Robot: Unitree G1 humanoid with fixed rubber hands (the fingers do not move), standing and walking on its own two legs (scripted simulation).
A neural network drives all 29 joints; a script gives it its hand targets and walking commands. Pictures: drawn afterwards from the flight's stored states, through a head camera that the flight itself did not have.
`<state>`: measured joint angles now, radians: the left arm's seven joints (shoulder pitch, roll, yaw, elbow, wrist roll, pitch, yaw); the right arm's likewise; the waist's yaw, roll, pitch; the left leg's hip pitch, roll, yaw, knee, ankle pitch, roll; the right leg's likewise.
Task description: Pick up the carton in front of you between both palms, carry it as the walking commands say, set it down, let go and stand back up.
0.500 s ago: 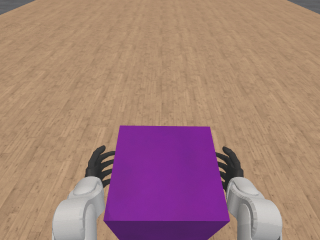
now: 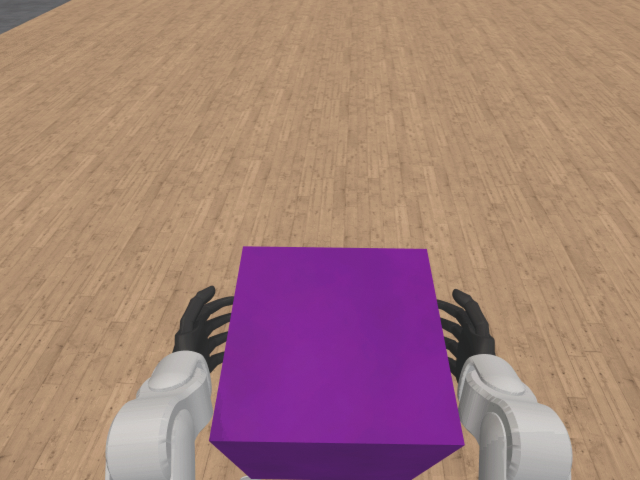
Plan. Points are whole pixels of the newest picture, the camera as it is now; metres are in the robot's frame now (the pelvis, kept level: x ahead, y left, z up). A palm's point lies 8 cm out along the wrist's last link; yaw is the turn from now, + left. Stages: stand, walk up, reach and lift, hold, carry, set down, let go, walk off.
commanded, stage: carry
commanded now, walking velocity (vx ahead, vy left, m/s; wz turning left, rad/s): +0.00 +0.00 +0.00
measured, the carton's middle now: (332, 372) +0.24 +0.00 +0.03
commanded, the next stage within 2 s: hold in 1.70 s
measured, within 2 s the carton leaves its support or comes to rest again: neither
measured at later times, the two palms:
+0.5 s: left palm (224, 224) +0.44 +0.16 +0.09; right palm (427, 230) +0.43 -0.14 +0.09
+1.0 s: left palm (235, 228) +0.46 +0.15 +0.06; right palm (424, 232) +0.46 -0.15 +0.06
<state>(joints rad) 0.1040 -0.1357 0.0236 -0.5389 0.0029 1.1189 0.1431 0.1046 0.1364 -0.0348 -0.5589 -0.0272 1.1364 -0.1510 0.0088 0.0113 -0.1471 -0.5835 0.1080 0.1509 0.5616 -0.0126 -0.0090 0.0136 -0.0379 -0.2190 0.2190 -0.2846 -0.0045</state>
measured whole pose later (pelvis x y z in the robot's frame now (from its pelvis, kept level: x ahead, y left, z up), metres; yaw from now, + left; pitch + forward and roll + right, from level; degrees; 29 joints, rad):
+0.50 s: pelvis +0.21 +0.02 -0.01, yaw -2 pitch +3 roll +0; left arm 0.07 -0.13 0.03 -0.54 0.02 1.16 0.15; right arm 0.06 0.13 -0.04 -0.52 -0.02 1.16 -0.15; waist -0.01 0.00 -0.16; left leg -0.27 0.05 0.22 0.47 -0.26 0.03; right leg -0.23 -0.07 -0.15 0.47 -0.30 0.02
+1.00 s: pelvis +0.22 +0.01 -0.01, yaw -1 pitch +2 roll +0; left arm 0.02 -0.13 0.05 -0.32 0.09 1.07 0.10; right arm 0.01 0.13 -0.06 -0.32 -0.10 1.07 -0.10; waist 0.00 0.00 -0.13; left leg -0.25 0.07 0.21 0.52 -0.31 0.01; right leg -0.19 -0.06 -0.16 0.50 -0.34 0.00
